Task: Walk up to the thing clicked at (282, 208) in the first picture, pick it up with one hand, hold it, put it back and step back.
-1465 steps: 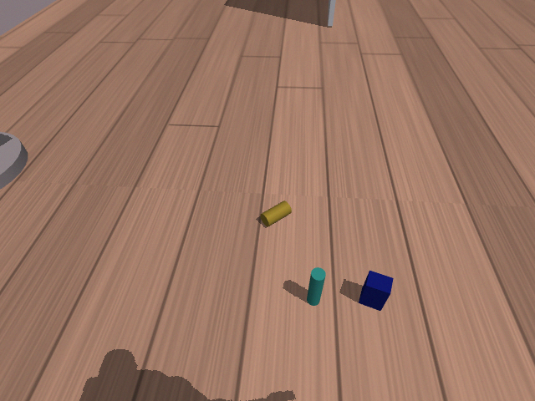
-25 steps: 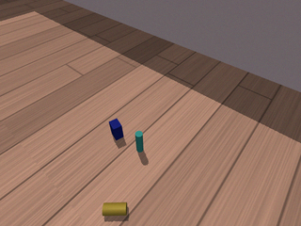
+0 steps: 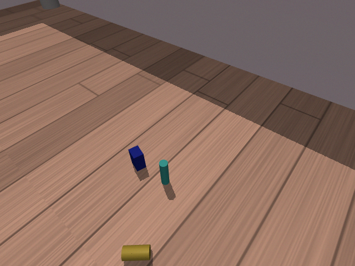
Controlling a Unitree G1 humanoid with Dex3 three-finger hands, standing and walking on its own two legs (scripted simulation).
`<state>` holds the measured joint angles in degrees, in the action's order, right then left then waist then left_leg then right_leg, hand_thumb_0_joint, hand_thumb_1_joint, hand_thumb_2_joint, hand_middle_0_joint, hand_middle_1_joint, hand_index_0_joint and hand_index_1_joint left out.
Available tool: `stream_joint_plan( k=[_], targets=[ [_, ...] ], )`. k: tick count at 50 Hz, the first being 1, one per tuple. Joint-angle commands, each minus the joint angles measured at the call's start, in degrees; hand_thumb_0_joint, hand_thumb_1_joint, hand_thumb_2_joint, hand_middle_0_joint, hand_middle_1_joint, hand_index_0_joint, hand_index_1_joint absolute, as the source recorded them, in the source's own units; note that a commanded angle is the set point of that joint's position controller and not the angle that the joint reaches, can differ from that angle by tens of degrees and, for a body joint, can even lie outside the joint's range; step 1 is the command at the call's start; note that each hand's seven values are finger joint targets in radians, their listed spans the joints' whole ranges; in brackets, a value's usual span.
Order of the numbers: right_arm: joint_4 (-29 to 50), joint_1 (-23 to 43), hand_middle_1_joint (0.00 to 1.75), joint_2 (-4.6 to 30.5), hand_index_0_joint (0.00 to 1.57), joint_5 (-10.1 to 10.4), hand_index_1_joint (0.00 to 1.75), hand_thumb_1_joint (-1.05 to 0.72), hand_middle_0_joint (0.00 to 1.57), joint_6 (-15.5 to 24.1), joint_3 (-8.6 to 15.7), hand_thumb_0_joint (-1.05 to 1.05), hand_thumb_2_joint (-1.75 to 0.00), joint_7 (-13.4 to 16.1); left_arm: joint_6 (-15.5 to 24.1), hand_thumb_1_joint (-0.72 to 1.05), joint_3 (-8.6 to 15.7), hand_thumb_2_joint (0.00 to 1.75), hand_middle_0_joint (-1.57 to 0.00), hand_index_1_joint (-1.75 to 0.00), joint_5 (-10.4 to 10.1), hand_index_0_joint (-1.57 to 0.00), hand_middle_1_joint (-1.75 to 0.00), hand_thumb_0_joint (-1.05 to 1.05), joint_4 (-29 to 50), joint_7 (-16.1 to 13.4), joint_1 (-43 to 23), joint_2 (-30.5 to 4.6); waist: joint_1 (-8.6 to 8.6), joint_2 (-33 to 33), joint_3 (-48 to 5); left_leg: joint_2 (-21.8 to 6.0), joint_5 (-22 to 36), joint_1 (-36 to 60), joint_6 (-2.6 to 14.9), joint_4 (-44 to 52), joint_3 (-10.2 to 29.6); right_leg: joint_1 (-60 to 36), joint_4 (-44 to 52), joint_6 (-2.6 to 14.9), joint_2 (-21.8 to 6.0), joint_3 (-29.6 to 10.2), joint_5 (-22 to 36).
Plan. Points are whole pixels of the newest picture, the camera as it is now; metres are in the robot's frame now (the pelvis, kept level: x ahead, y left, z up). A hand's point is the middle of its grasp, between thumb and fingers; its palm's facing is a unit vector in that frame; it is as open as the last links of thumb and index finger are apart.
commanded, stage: walk up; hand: left
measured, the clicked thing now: (136, 252) +0.37 +0.24 -0.75
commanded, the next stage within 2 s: stand in 0.50 s
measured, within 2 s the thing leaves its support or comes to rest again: neither
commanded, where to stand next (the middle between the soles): +0.01 -0.01 m, yaw +1 degrees
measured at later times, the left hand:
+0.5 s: hand out of the picture +0.09 +0.25 -0.16, palm faces +0.00 -0.95 -0.32, open 7.4 cm
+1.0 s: hand out of the picture +0.07 +0.25 -0.15, palm faces -0.01 -0.94 -0.34, open 7.4 cm
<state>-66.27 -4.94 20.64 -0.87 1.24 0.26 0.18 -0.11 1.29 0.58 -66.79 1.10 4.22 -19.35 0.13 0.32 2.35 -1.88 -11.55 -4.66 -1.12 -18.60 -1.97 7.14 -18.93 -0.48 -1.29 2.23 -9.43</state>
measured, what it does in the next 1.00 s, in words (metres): stands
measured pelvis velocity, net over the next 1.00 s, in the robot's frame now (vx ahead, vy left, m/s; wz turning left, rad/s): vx -0.01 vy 0.00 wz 0.00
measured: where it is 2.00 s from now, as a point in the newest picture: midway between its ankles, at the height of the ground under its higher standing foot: outside the picture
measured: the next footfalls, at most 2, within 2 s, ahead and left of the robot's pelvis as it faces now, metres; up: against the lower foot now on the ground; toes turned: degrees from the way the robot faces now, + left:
none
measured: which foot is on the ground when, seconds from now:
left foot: down 0.00-1.00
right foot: down 0.00-1.00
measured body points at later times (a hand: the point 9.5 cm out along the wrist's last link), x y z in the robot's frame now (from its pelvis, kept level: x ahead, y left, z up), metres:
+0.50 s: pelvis +0.00 +0.00 +0.00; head +0.00 +0.00 +0.45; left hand +0.09 +0.30 -0.13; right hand +0.07 -0.30 -0.13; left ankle -0.01 +0.13 -0.75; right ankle +0.01 -0.12 -0.75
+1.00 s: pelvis -0.01 +0.00 +0.00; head -0.01 +0.00 +0.45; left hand +0.07 +0.30 -0.13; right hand +0.07 -0.30 -0.13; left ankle -0.01 +0.13 -0.75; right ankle +0.01 -0.12 -0.75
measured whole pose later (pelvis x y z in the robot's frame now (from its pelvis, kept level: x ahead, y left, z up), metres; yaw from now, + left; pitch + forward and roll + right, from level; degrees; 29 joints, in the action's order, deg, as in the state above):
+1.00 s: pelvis -0.01 +0.00 +0.00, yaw +0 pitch -3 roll +0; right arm -66.0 -5.4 20.2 -1.0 0.2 0.2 -0.4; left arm 0.5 0.2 0.4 -65.7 0.5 5.7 -19.9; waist 0.2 0.5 2.5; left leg -1.5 -10.2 -3.7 -1.0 -16.9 -2.0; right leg 6.4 -17.7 -0.6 -1.6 2.2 -8.4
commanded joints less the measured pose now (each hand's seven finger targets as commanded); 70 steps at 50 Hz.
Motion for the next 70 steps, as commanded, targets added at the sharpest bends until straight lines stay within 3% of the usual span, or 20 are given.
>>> stream_joint_plan(
  k=[1,24,25,27,30,34,52,56,67,70],
  targets=[
    [3.6,2.5,0.30,12.2,0.20,0.4,0.30,-0.90,0.20,1.5,2.1,0.00,-0.90,0.7,1.3,0.90,2.1,0.90,-0.20,-0.30,0.0,-0.20,-0.30,0.00,3.9,-1.0,-3.7,-12.2,-0.10,-0.8,-5.0,-6.1,8.0,-1.0,1.88,3.2,4.5,-2.5,2.8,1.70,-6.4,-5.5,7.2],
    [4.1,1.3,0.30,12.1,0.20,0.1,0.30,-0.90,0.20,1.5,2.2,0.00,-0.90,0.8,0.9,0.90,2.2,0.90,-0.20,-0.30,0.1,-0.20,-0.30,0.00,4.7,-0.9,-2.9,-11.8,-0.08,-0.6,-3.6,-6.2,7.3,-1.8,2.19,3.8,4.5,-2.2,2.4,1.53,-5.7,-5.6,7.1],
    [4.1,2.8,0.30,11.7,0.20,0.2,0.30,-0.90,0.20,1.1,2.0,0.00,-0.90,0.7,1.3,0.90,1.7,0.90,-0.20,-0.30,-0.2,-0.20,-0.30,0.00,4.9,-1.1,-3.1,-12.0,-0.46,0.8,-2.8,-6.7,11.1,-1.1,1.60,3.7,4.9,-1.8,2.5,1.48,-6.8,-6.1,10.3],
    [4.2,2.3,0.30,11.7,0.20,0.4,0.30,-0.90,0.20,0.8,2.0,0.00,-0.90,0.6,1.7,0.90,1.7,0.90,-0.20,-0.30,-0.3,-0.20,-0.30,0.00,4.7,-1.3,-2.7,-12.2,-0.22,0.5,-4.0,-6.7,12.7,-0.4,1.43,3.6,4.8,-3.0,2.6,1.28,-6.8,-5.9,12.2],
    [4.1,2.3,0.30,11.4,0.20,0.4,0.30,-0.90,0.20,0.6,1.9,0.00,-0.90,0.4,1.7,0.90,1.5,0.90,-0.20,-0.30,-0.4,-0.20,-0.30,0.00,4.7,-1.5,-3.0,-12.5,0.01,-0.8,-3.7,-6.5,10.6,0.0,1.27,4.2,4.9,-2.5,3.0,1.09,-6.5,-5.5,10.0],
    [3.9,2.4,0.30,11.6,0.20,0.4,0.30,-0.90,0.20,0.5,2.0,0.00,-0.90,0.3,1.9,0.90,1.1,0.90,-0.20,-0.30,-0.3,-0.20,-0.30,0.00,4.9,-1.5,-2.7,-12.4,0.12,-0.5,-5.1,-6.7,12.1,1.1,1.41,4.1,4.8,-2.9,3.2,1.28,-6.9,-5.6,11.7],
    [3.8,1.8,0.30,11.5,0.20,0.2,0.30,-0.90,0.20,0.3,2.0,0.00,-0.90,-0.1,1.9,0.90,0.9,0.90,-0.20,-0.30,-0.1,-0.20,-0.30,0.00,4.7,-1.6,-1.5,-13.1,-0.07,-0.6,-2.0,-6.2,3.9,-1.7,1.72,5.3,5.4,-0.7,4.9,1.05,-6.6,-5.9,2.5],
    [3.9,1.6,0.30,11.6,0.20,0.1,0.30,-0.90,0.20,0.3,2.0,0.00,-0.90,0.0,1.9,0.90,1.0,0.90,-0.20,-0.30,-0.1,-0.20,-0.30,0.00,4.9,-1.5,-1.4,-13.3,0.05,-0.6,-3.1,-6.4,5.2,-0.7,1.87,4.8,5.5,-1.0,4.2,1.28,-6.9,-6.1,4.7],
    [3.7,1.3,0.30,11.8,0.20,0.2,0.30,-0.90,0.20,0.2,2.0,0.00,-0.90,0.0,1.8,0.90,0.6,0.90,-0.20,-0.30,-0.1,-0.20,-0.30,0.00,4.8,-1.5,-0.6,-12.9,-0.29,-0.9,-2.2,-6.1,4.3,-1.9,1.80,4.6,5.8,-0.5,4.2,1.27,-6.6,-5.9,2.5],
    [3.8,0.5,0.30,11.7,0.20,0.1,0.30,-0.90,0.20,0.2,1.9,0.00,-0.90,-0.1,2.0,0.90,0.6,0.90,-0.20,-0.30,-0.1,-0.20,-0.30,0.00,5.1,-1.5,-0.4,-13.1,-0.10,-0.6,-3.2,-6.2,5.6,-1.4,1.87,4.3,5.6,-1.3,4.1,1.27,-7.0,-6.0,5.0]
  ],
)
